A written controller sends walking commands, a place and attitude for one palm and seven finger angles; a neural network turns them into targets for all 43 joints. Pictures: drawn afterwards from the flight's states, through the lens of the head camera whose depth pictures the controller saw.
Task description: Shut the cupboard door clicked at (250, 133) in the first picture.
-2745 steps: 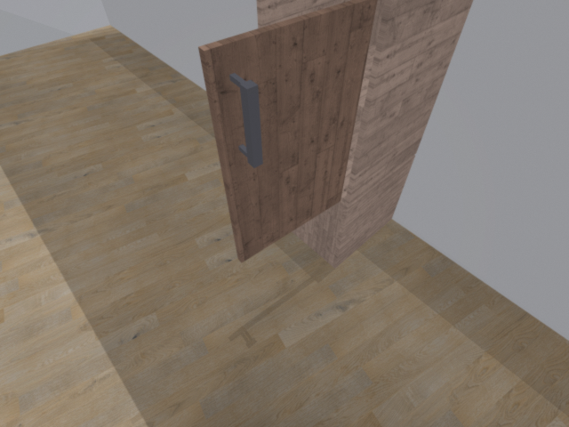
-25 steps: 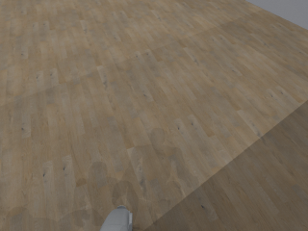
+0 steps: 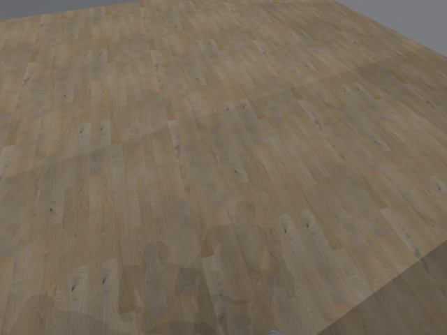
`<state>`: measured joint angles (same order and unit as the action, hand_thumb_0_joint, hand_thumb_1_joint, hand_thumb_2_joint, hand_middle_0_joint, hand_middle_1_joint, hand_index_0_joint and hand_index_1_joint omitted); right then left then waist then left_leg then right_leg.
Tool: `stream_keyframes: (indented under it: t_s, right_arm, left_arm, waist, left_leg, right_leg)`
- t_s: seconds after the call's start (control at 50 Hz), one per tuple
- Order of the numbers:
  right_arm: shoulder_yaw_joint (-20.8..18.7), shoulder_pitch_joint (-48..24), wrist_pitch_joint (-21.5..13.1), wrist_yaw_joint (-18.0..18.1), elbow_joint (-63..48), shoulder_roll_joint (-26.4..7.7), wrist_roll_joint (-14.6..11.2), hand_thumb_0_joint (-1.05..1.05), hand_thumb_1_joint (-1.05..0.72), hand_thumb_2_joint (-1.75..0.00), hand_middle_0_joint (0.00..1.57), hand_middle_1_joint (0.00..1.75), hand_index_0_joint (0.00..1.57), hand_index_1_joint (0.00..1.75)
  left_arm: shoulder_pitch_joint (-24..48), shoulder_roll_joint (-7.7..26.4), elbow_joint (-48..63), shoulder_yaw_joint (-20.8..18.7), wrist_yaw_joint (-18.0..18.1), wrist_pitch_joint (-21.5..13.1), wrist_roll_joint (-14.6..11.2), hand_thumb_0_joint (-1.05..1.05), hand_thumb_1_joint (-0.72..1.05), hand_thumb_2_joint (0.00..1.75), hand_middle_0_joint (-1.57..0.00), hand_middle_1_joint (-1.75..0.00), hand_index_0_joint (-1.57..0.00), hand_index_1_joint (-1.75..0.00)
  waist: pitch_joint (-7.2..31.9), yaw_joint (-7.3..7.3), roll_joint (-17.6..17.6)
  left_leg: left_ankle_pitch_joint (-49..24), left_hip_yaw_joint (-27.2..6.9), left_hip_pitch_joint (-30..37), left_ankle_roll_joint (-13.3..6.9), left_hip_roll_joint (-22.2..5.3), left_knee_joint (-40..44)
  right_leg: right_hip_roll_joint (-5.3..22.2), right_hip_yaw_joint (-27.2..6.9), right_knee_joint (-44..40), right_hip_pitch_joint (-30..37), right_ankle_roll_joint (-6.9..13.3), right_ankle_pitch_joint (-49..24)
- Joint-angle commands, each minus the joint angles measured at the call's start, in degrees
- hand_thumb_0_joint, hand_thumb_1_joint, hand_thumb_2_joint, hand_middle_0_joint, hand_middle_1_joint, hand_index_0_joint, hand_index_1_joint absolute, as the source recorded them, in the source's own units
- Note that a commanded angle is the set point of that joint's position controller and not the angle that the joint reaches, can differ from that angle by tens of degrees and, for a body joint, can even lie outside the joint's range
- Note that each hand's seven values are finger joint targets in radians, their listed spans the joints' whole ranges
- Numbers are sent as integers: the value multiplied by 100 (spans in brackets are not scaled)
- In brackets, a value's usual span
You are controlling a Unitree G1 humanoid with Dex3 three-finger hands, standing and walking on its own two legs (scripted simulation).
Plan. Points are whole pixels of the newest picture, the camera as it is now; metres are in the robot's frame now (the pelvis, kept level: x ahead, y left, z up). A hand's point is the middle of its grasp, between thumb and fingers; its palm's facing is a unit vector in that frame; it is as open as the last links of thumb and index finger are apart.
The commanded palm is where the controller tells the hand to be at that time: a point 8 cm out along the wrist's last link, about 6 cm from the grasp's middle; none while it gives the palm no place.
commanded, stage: turn to face it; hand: left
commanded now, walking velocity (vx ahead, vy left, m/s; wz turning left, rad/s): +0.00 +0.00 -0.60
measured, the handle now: out of the picture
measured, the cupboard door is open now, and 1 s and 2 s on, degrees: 22 22 22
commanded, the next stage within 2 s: none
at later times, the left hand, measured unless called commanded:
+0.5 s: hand (138, 310) +0.19 +0.20 -0.19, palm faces -0.21 -0.95 -0.21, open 7.4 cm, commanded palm none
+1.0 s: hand (195, 265) +0.29 +0.08 -0.16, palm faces -0.56 -0.79 -0.26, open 7.4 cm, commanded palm none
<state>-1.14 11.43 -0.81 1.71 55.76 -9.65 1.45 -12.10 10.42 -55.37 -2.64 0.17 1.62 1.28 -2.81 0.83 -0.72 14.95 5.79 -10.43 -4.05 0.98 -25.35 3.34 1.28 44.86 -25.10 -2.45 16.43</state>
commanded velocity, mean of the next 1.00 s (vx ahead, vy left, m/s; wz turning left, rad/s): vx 0.00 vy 0.00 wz -0.60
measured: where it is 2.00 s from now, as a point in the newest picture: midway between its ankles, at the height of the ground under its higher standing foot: outside the picture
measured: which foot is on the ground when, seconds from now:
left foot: down 0.00-0.12, up 0.14-0.42, down 0.44-0.82, up 0.84-1.00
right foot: up 0.00-0.08, down 0.10-0.44, up 0.46-0.80, down 0.82-1.00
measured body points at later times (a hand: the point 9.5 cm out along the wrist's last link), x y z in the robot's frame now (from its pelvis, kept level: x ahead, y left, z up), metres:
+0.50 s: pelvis +0.08 +0.01 -0.01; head +0.13 +0.03 +0.43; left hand +0.20 +0.25 -0.17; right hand +0.10 -0.25 -0.14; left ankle +0.14 +0.12 -0.74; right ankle +0.03 -0.11 -0.72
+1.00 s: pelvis +0.09 -0.02 +0.00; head +0.12 -0.06 +0.44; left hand +0.32 +0.13 -0.14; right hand -0.02 -0.28 -0.15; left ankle +0.16 +0.10 -0.67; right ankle +0.03 -0.10 -0.74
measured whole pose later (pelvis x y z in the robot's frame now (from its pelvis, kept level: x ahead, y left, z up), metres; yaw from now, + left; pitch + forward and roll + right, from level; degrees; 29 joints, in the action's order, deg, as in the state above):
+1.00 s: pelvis +0.09 -0.02 +0.00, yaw -36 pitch +1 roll +1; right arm -3.5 11.3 3.7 1.0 52.5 -15.4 1.1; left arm -9.5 12.1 -50.6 -2.9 -0.5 2.1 1.0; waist -5.1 -0.9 1.4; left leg 24.9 2.3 -28.0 4.9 -4.3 -62.3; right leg -1.2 -0.6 29.7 -14.5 2.0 15.9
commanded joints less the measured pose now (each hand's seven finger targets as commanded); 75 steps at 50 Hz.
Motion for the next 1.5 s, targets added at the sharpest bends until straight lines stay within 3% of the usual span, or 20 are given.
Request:
stream_keyframes:
  t_s: [0.0, 0.04, 0.08, 0.12, 0.18, 0.38, 0.42, 0.44, 0.56, 0.76, 0.78, 0.8, 0.82, 0.9, 1.12, 1.14, 1.18, 1.2, 1.3, 1.48]
  right_arm:
    - [-270, 274, 36, 62, -156, -933, 12, 0, -90, -90, 20, 30, 20, 30]
    - [-291, 214, 72, 57, -168, -933, -24, 0, -90, -90, 20, 30, 20, 30]
    - [-277, 239, 48, -4, -317, -556, -96, 0, -90, -90, 20, 30, 20, 30]
    - [-246, -102, 127, 48, -457, -593, -67, 0, -90, -90, 20, 30, 20, 30]
    - [-269, -98, 149, 5, -407, -594, -89, 0, -90, -90, 20, 30, 20, 30]
    - [-299, 613, 49, 36, -440, -684, -114, 0, -90, -90, 20, 30, 20, 30]
    - [-437, 837, -20, 79, -538, -1589, 27, 0, -90, -90, 20, 30, 20, 30]
    - [-424, 872, 9, 87, -609, -1610, 60, 0, -90, -90, 20, 30, 20, 30]
    - [-304, 243, 35, 90, -766, -1273, 49, 0, -90, -90, 20, 30, 20, 30]
    - [-464, 292, 121, -32, -701, -1527, -5, 0, -90, -90, 20, 30, 20, 30]
    - [-474, 236, 135, -83, -761, -1375, -58, 0, -90, -90, 20, 30, 20, 30]
    - [-348, 38, 149, -109, -1024, -885, -74, 0, -90, -90, 20, 30, 20, 30]
    - [-305, -225, 232, -74, -1157, -994, -61, 0, -90, -90, 20, 30, 20, 30]
    - [-334, -134, 246, -72, -882, -999, -56, 0, -90, -90, 20, 30, 20, 30]
    - [-288, 377, 103, 11, -811, -833, -116, 0, -90, -90, 20, 30, 20, 30]
    - [-301, 593, 54, 32, -729, -964, -110, 0, -90, -90, 20, 30, 20, 30]
    - [-428, 839, 11, 53, -800, -1750, -12, 0, -90, -90, 20, 30, 20, 30]
    - [-400, 812, 29, 73, -854, -1747, 48, 0, -90, -90, 20, 30, 20, 30]
    - [-303, 240, 42, 104, -943, -1354, 54, 0, -90, -90, 20, 30, 20, 30]
    - [-481, 244, 158, -27, -795, -1533, -3, 0, -90, -90, 20, 30, 20, 30]
  left_arm:
    - [-286, 333, 275, -162, -23, -40, 28, 0, 90, 90, -20, -30, -20, -30]
    - [-596, 429, 237, -228, -33, -82, 34, 0, 90, 90, -20, -30, -20, -30]
    - [-1052, 1116, 143, -350, 36, -228, 91, 0, 90, 90, -20, -30, -20, -30]
    - [-1135, 1175, 101, -395, 130, -247, 18, 0, 90, 90, -20, -30, -20, -30]
    - [-385, 970, 329, -403, 177, -158, 0, 0, 90, 90, -20, -30, -20, -30]
    - [171, 1062, 544, -455, 44, -22, -31, 0, 90, 90, -20, -30, -20, -30]
    - [-119, 553, 759, -344, -20, 23, -109, 0, 90, 90, -20, -30, -20, -30]
    - [32, 746, 815, -343, -34, 21, -51, 0, 90, 90, -20, -30, -20, -30]
    - [255, 663, 805, -336, -208, 184, -31, 0, 90, 90, -20, -30, -20, -30]
    - [136, 796, 893, -291, -212, 25, -4, 0, 90, 90, -20, -30, -20, -30]
    - [-306, 1140, 783, -351, -168, -28, 26, 0, 90, 90, -20, -30, -20, -30]
    - [-549, 1757, 694, -468, -93, -94, 74, 0, 90, 90, -20, -30, -20, -30]
    - [-809, 1957, 622, -461, -41, -77, -17, 0, 90, 90, -20, -30, -20, -30]
    - [248, 1367, 918, -379, 63, -58, -11, 0, 90, 90, -20, -30, -20, -30]
    - [285, 1370, 808, -445, 11, -20, -11, 0, 90, 90, -20, -30, -20, -30]
    - [326, 1253, 829, -408, 2, 6, -52, 0, 90, 90, -20, -30, -20, -30]
    - [44, 722, 965, -292, -62, 23, -101, 0, 90, 90, -20, -30, -20, -30]
    - [112, 861, 989, -314, -74, 34, -41, 0, 90, 90, -20, -30, -20, -30]
    - [367, 716, 855, -328, -242, 151, -31, 0, 90, 90, -20, -30, -20, -30]
    - [82, 760, 821, -302, -235, 39, -3, 0, 90, 90, -20, -30, -20, -30]
  waist:
    - [81, -64, 697]
    - [169, 90, 543]
    - [434, 206, -1086]
    - [597, 327, -1410]
    - [640, 29, -309]
    - [594, -357, -605]
    - [771, -321, 1856]
    - [675, -409, 1271]
    - [328, -115, 1090]
    - [631, -11, 994]
    - [791, 201, 326]
    - [695, 347, -1540]
    - [619, 488, -1313]
    - [472, -48, -787]
    - [592, -265, -710]
    - [672, -347, -516]
    - [874, -318, 1830]
    - [803, -364, 1338]
    - [383, -144, 1115]
    - [507, -18, 1055]
  left_leg:
    - [-2374, -653, -73, -474, -1793, 236]
    - [-1923, -406, -185, -172, -1553, -412]
    - [548, 408, -1514, 483, -418, -2358]
    - [2172, -543, -2335, 644, -238, -3851]
    - [1300, -710, -2238, 707, -468, -3910]
    - [-401, -500, 105, 736, -244, -64]
    - [-1648, -2621, 933, -248, -2481, 764]
    - [-1511, -2791, 447, -651, -2852, 793]
    - [-2378, -873, 204, -379, -2010, 624]
    - [-2284, 102, 125, 127, -1978, -630]
    - [-1503, 368, -436, 433, -1695, -1423]
    - [1601, 685, -2111, 787, -798, -2616]
    - [2284, -70, -2394, 805, -567, -3608]
    - [976, -607, -2446, 880, -726, -4141]
    - [113, -402, -588, 806, -202, -659]
    - [-383, -448, 114, 750, -346, 36]
    - [-2217, -2479, 995, -250, -2589, 687]
    - [-2122, -2520, 603, -640, -2913, 667]
    - [-2846, -835, 373, -373, -2051, 445]
    - [-1777, 90, -114, 126, -1986, -605]
  right_leg:
    - [-187, 233, -707, 795, 112, -61]
    - [-197, 184, -1565, 1368, 204, -840]
    - [1399, -1954, -2203, 2470, 1019, -4015]
    - [1787, -2779, -2430, 2621, 1823, -4839]
    - [1238, -1888, -2357, 2285, 1584, -3375]
    - [355, -1663, -1603, 805, 775, -1916]
    - [-754, -410, 270, -536, 187, 1684]
    - [-550, -373, 1299, -423, 157, 2097]
    - [-134, -12, 1563, -297, -70, 1072]
    - [-354, 517, -1698, 1423, 173, -400]
    - [79, -32, -2255, 2213, 343, -1203]
    - [1524, -1948, -2551, 3018, 937, -2958]
    - [1989, -2360, -2452, 2542, 1463, -3823]
    - [1105, -1567, -2420, 2009, 1316, -2533]
    - [642, -2020, -1834, 1235, 1058, -2432]
    - [387, -1835, -1544, 805, 798, -2039]
    - [-731, -434, 496, -475, 176, 1757]
    - [-549, -389, 1523, -446, 146, 2118]
    - [-154, -27, 1712, -443, -80, 1215]
    - [-396, 565, -1502, 1373, 149, -241]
